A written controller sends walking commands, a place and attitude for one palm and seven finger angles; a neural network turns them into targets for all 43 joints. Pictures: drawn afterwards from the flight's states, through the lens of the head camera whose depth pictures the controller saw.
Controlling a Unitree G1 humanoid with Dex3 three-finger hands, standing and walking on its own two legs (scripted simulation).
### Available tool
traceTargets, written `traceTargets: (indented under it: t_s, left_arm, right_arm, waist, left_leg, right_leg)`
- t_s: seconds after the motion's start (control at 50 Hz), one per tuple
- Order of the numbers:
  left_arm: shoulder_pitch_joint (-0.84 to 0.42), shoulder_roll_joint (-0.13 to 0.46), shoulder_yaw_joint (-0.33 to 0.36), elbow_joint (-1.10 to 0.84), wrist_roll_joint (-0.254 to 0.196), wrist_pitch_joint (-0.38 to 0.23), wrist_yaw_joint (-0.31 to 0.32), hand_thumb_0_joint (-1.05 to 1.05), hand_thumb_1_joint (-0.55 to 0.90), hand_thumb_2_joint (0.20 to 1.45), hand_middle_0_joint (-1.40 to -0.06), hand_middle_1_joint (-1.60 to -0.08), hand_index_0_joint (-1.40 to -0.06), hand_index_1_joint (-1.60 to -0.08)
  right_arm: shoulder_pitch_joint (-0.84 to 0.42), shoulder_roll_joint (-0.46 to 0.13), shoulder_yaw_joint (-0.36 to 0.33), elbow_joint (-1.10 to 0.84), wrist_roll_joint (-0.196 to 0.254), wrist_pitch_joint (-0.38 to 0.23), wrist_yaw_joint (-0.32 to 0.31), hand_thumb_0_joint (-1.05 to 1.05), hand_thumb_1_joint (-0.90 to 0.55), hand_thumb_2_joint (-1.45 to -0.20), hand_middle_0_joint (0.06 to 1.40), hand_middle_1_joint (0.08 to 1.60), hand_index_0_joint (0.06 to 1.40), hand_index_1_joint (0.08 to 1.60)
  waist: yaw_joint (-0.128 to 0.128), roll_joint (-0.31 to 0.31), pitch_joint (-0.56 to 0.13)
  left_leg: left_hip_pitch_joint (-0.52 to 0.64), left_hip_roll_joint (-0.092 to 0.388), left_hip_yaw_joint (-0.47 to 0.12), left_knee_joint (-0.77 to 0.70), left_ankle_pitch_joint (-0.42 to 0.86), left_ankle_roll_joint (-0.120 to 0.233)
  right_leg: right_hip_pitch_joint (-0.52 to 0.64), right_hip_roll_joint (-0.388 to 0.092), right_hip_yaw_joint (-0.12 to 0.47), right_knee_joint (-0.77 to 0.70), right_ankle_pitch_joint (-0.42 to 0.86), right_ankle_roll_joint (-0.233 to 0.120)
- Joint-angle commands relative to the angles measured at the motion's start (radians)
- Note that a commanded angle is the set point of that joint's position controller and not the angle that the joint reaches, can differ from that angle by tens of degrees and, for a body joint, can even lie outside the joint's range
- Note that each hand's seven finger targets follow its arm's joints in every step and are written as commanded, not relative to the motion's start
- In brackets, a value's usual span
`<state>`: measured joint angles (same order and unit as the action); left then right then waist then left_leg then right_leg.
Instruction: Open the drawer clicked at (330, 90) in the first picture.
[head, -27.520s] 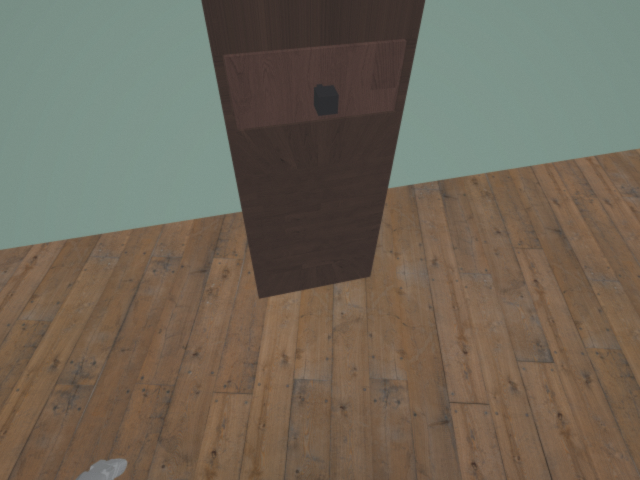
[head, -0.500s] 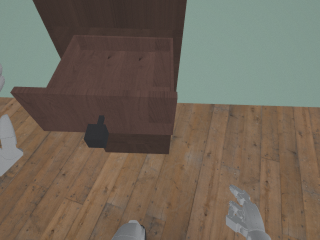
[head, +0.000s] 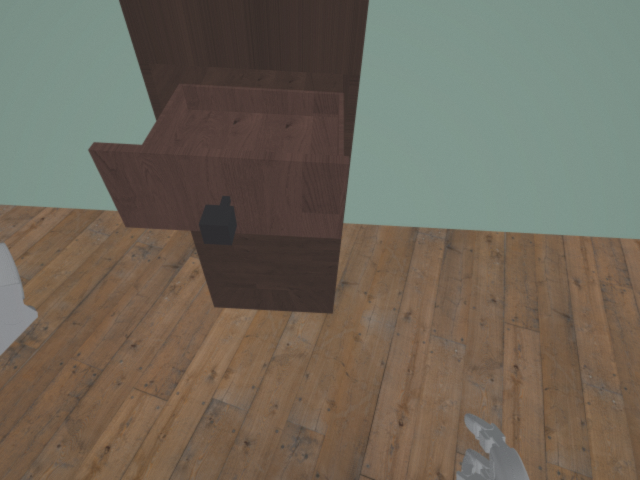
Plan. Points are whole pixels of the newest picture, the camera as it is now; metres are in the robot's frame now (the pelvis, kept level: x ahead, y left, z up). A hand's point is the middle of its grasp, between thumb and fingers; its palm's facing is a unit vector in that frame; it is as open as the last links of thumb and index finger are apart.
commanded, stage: stop stepping back and stand still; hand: left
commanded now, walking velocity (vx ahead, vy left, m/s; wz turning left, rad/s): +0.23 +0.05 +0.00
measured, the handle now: (221, 215) +0.48 +0.18 +0.04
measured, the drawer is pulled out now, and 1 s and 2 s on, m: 0.28 0.28 0.28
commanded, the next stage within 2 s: let the arm hang, fingers relaxed in 0.60 s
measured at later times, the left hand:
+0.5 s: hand out of the picture +0.15 +0.26 +0.21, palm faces +0.46 -0.77 -0.43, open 7.4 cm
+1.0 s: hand out of the picture +0.01 +0.19 -0.17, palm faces +0.07 -0.98 -0.19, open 7.1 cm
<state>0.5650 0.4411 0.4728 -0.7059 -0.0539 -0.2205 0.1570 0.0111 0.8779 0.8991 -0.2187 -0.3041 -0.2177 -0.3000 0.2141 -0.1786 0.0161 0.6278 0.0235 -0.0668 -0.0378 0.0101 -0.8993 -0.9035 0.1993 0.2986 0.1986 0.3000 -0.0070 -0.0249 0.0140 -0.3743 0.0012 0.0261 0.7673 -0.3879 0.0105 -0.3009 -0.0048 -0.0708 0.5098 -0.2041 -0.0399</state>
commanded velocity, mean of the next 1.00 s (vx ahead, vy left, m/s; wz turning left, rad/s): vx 0.05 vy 0.00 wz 0.00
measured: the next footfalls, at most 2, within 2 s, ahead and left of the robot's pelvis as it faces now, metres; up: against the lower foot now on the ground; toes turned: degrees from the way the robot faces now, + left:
left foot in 0.06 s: +0.03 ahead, +0.12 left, +0.00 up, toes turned +5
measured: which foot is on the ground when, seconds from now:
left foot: up 0.00-0.04, down 0.06-1.00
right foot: down 0.00-1.00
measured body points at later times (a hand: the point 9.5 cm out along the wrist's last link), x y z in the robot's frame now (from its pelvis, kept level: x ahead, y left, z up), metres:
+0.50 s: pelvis -0.04 +0.01 +0.00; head -0.04 +0.02 +0.45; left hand +0.12 +0.29 +0.24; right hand +0.12 -0.22 -0.08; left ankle -0.01 +0.12 -0.74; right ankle -0.01 -0.09 -0.73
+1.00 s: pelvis -0.03 +0.01 +0.00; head -0.01 +0.02 +0.45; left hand +0.01 +0.24 -0.15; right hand +0.05 -0.23 -0.14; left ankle -0.01 +0.12 -0.73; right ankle -0.02 -0.09 -0.73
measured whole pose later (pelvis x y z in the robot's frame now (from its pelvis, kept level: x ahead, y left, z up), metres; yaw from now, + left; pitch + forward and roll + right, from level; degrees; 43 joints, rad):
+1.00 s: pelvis -0.03 +0.01 +0.00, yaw +3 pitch -1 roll +0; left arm 0.26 0.15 0.03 0.90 0.01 0.06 0.03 -0.01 0.98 0.90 -0.21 -0.30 -0.20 -0.30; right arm 0.19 -0.20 0.00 0.94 -0.01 0.02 -0.01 0.01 -0.91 -0.90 0.20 0.30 0.19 0.30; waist -0.02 -0.01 0.08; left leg -0.28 0.00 0.04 0.54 -0.24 0.02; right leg -0.24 0.01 -0.06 0.53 -0.27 -0.03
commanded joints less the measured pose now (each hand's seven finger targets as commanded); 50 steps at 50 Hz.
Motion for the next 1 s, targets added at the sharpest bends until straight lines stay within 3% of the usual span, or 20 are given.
traceTargets:
  t_s: [0.0, 0.04, 0.08, 0.16, 0.18, 0.24, 0.26, 0.34, 0.36, 0.4, 0.42, 0.44, 0.54, 0.6, 0.66, 0.68, 0.74, 0.76, 0.84, 0.98]
  left_arm:
    - [-0.046, 0.126, 0.063, -0.072, 0.007, -0.035, 0.026, 0.000, 0.900, 0.900, -0.200, -0.300, -0.200, -0.300]
    - [-0.079, 0.130, 0.056, -0.170, 0.010, -0.056, 0.025, 0.000, 0.900, 0.900, -0.200, -0.300, -0.200, -0.300]
    - [-0.050, 0.165, 0.103, -0.159, 0.024, -0.061, 0.025, 0.000, 0.900, 0.900, -0.200, -0.300, -0.200, -0.300]
    - [-0.055, 0.174, 0.102, -0.168, 0.026, -0.053, 0.021, 0.000, 0.900, 0.900, -0.200, -0.300, -0.200, -0.300]
    - [-0.062, 0.162, 0.092, -0.150, 0.026, -0.060, 0.017, 0.000, 0.900, 0.900, -0.200, -0.300, -0.200, -0.300]
    - [-0.110, 0.183, 0.111, -0.123, 0.013, -0.071, 0.013, 0.000, 0.900, 0.900, -0.200, -0.300, -0.200, -0.300]
    - [-0.118, 0.173, 0.104, -0.113, 0.011, -0.068, 0.015, 0.000, 0.900, 0.900, -0.200, -0.300, -0.200, -0.300]
    - [-0.074, 0.137, 0.082, -0.094, 0.011, -0.068, 0.014, 0.000, 0.900, 0.900, -0.200, -0.300, -0.200, -0.300]
    - [-0.077, 0.140, 0.079, -0.118, 0.009, -0.073, 0.016, 0.000, 0.900, 0.900, -0.200, -0.300, -0.200, -0.300]
    - [-0.091, 0.133, 0.074, -0.176, 0.010, -0.085, 0.021, 0.000, 0.900, 0.900, -0.200, -0.300, -0.200, -0.300]
    - [-0.087, 0.147, 0.088, -0.164, 0.016, -0.085, 0.017, 0.000, 0.900, 0.900, -0.200, -0.300, -0.200, -0.300]
    - [-0.084, 0.155, 0.105, -0.150, 0.029, -0.079, 0.020, 0.000, 0.900, 0.900, -0.200, -0.300, -0.200, -0.300]
    - [-0.054, 0.140, 0.092, -0.120, 0.016, -0.084, 0.007, 0.000, 0.900, 0.900, -0.200, -0.300, -0.200, -0.300]
    - [-0.018, 0.133, 0.091, -0.118, -0.001, -0.084, 0.003, 0.000, 0.900, 0.900, -0.200, -0.300, -0.200, -0.300]
    - [-0.001, 0.150, 0.110, -0.143, -0.007, -0.079, 0.008, 0.000, 0.900, 0.900, -0.200, -0.300, -0.200, -0.300]
    - [-0.079, -0.055, -0.361, 0.766, 0.101, 0.099, -0.127, 0.000, 0.900, 0.900, -0.200, -0.300, -0.200, -0.300]
    - [-0.133, -0.137, -0.372, 0.877, 0.090, 0.216, -0.150, 0.000, 0.900, 0.900, -0.200, -0.300, -0.200, -0.300]
    - [-0.174, -0.120, -0.378, 0.931, 0.092, 0.216, -0.150, 0.000, 0.900, 0.900, -0.200, -0.300, -0.200, -0.300]
    - [-0.269, -0.079, -0.393, 1.214, 0.091, 0.226, -0.147, 0.000, 0.900, 0.900, -0.200, -0.300, -0.200, -0.300]
    - [-0.271, -0.140, -0.418, 1.615, 0.070, 0.219, -0.132, 0.000, 0.900, 0.900, -0.200, -0.300, -0.200, -0.300]
  right_arm:
    - [-0.095, -0.140, -0.046, -0.162, -0.012, -0.063, -0.036, 0.000, -0.900, -0.900, 0.200, 0.300, 0.200, 0.300]
    - [-0.092, -0.180, -0.061, -0.188, -0.016, -0.080, -0.028, 0.000, -0.900, -0.900, 0.200, 0.300, 0.200, 0.300]
    - [-0.103, -0.144, -0.050, -0.177, -0.016, -0.082, -0.024, 0.000, -0.900, -0.900, 0.200, 0.300, 0.200, 0.300]
    - [-0.111, -0.151, -0.053, -0.174, -0.011, -0.095, -0.018, 0.000, -0.900, -0.900, 0.200, 0.300, 0.200, 0.300]
    - [-0.107, -0.152, -0.055, -0.165, -0.015, -0.091, -0.019, 0.000, -0.900, -0.900, 0.200, 0.300, 0.200, 0.300]
    - [-0.070, -0.141, -0.075, -0.145, -0.010, -0.079, -0.018, 0.000, -0.900, -0.900, 0.200, 0.300, 0.200, 0.300]
    - [-0.075, -0.145, -0.080, -0.141, -0.010, -0.073, -0.017, 0.000, -0.900, -0.900, 0.200, 0.300, 0.200, 0.300]
    - [-0.069, -0.121, -0.053, -0.143, -0.016, -0.066, -0.025, 0.000, -0.900, -0.900, 0.200, 0.300, 0.200, 0.300]
    - [-0.075, -0.136, -0.057, -0.149, -0.018, -0.073, -0.033, 0.000, -0.900, -0.900, 0.200, 0.300, 0.200, 0.300]
    - [-0.089, -0.158, -0.058, -0.172, -0.018, -0.086, -0.030, 0.000, -0.900, -0.900, 0.200, 0.300, 0.200, 0.300]
    - [-0.096, -0.145, -0.051, -0.163, -0.011, -0.090, -0.026, 0.000, -0.900, -0.900, 0.200, 0.300, 0.200, 0.300]
    - [-0.094, -0.131, -0.048, -0.165, -0.014, -0.094, -0.026, 0.000, -0.900, -0.900, 0.200, 0.300, 0.200, 0.300]
    - [-0.081, -0.139, -0.047, -0.155, -0.014, -0.120, -0.017, 0.000, -0.900, -0.900, 0.200, 0.300, 0.200, 0.300]
    - [-0.072, -0.136, -0.057, -0.152, -0.007, -0.108, -0.003, 0.000, -0.900, -0.900, 0.200, 0.300, 0.200, 0.300]
    - [-0.085, -0.132, -0.056, -0.157, -0.009, -0.090, -0.004, 0.000, -0.900, -0.900, 0.200, 0.300, 0.200, 0.300]
    - [-0.119, -0.281, -0.111, 0.106, 0.001, -0.140, 0.063, 0.000, -0.900, -0.900, 0.200, 0.300, 0.200, 0.300]
    - [-0.035, -0.187, -0.072, 0.102, -0.027, -0.018, 0.046, 0.000, -0.900, -0.900, 0.200, 0.300, 0.200, 0.300]
    - [-0.049, -0.190, -0.068, 0.098, -0.036, -0.007, 0.043, 0.000, -0.900, -0.900, 0.200, 0.300, 0.200, 0.300]
    - [-0.063, -0.164, -0.053, 0.148, -0.042, 0.040, 0.027, 0.000, -0.900, -0.900, 0.200, 0.300, 0.200, 0.300]
    - [-0.015, -0.101, -0.035, 0.310, -0.042, 0.066, 0.008, 0.000, -0.900, -0.900, 0.200, 0.300, 0.200, 0.300]
  waist:
    - [-0.030, -0.026, -0.008]
    - [-0.022, 0.184, -0.026]
    - [-0.018, 0.297, -0.039]
    - [-0.003, 0.159, 0.004]
    - [-0.010, 0.104, 0.021]
    - [-0.016, -0.128, -0.028]
    - [-0.014, -0.124, -0.012]
    - [-0.030, -0.053, -0.021]
    - [-0.027, 0.031, -0.010]
    - [-0.009, 0.228, -0.022]
    - [-0.008, 0.254, -0.032]
    - [-0.005, 0.265, -0.002]
    - [-0.010, 0.078, -0.034]
    - [-0.016, -0.011, -0.102]
    - [-0.017, 0.027, -0.109]
    - [-0.061, 0.059, -0.084]
    - [-0.011, 0.022, -0.112]
    - [-0.002, -0.070, -0.101]
    - [0.001, -0.177, -0.056]
    - [0.008, 0.174, -0.031]
  left_leg:
    - [0.155, 0.032, -0.005, -0.366, -0.066, 0.045]
    - [0.095, 0.182, -0.232, -0.511, -0.109, 0.113]
    - [-0.058, 0.263, -0.343, -0.621, -0.400, 0.142]
    - [-0.151, 0.178, -0.168, -0.485, -0.226, 0.103]
    - [-0.154, 0.128, -0.140, -0.411, -0.179, 0.078]
    - [-0.076, 0.000, 0.003, 0.012, -0.048, 0.019]
    - [-0.073, 0.006, -0.007, 0.111, -0.034, 0.013]
    - [0.158, 0.029, 0.015, -0.260, 0.044, 0.031]
    - [0.203, 0.055, -0.025, -0.365, 0.034, 0.039]
    - [0.117, 0.211, -0.259, -0.496, -0.044, 0.101]
    - [0.005, 0.243, -0.299, -0.587, -0.264, 0.099]
    - [-0.061, 0.245, -0.300, -0.620, -0.314, 0.104]
    - [0.052, 0.126, -0.109, -0.400, 0.223, 0.046]
    - [0.130, 0.074, -0.048, -0.286, 0.250, 0.015]
    - [0.174, 0.066, -0.035, -0.289, 0.274, 0.010]
    - [0.105, 0.099, -0.065, -0.110, 0.421, 0.014]
    - [0.029, 0.160, -0.165, -0.258, 0.372, 0.073]
    - [0.009, 0.173, -0.206, -0.280, 0.417, 0.090]
    - [0.075, 0.054, -0.090, -0.223, 0.292, 0.033]
    - [0.161, 0.097, -0.100, -0.385, 0.267, 0.027]
  right_leg:
    - [-0.103, -0.155, 0.176, -0.214, -0.448, -0.024]
    - [-0.013, -0.004, 0.064, 0.062, -0.227, 0.023]
    - [0.023, 0.022, 0.019, 0.281, -0.238, 0.045]
    - [0.176, 0.006, 0.014, 0.037, -0.182, 0.033]
    - [0.182, -0.021, 0.069, -0.089, -0.194, 0.013]
    - [0.036, -0.286, 0.485, -0.344, -0.517, -0.119]
    - [-0.002, -0.313, 0.511, -0.366, -0.510, -0.147]
    - [-0.077, -0.199, 0.236, -0.230, -0.346, -0.075]
    - [-0.094, -0.147, 0.181, -0.160, -0.325, -0.044]
    - [-0.025, -0.004, 0.056, 0.059, -0.160, 0.026]
    - [0.041, 0.007, 0.038, 0.142, -0.212, 0.040]
    - [0.067, 0.012, 0.035, 0.187, -0.198, 0.041]
    - [0.140, -0.031, 0.080, -0.074, 0.091, 0.032]
    - [0.132, -0.103, 0.186, -0.149, 0.152, -0.001]
    - [0.110, -0.115, 0.190, -0.172, 0.171, -0.007]
    - [-0.017, -0.170, 0.092, 0.040, 0.325, -0.020]
    - [-0.025, -0.057, 0.062, 0.118, -0.001, 0.012]
    - [0.006, -0.040, 0.066, 0.126, 0.003, 0.012]
    - [0.043, -0.137, 0.178, -0.076, 0.134, -0.028]
    - [0.133, -0.087, 0.144, -0.164, 0.055, -0.018]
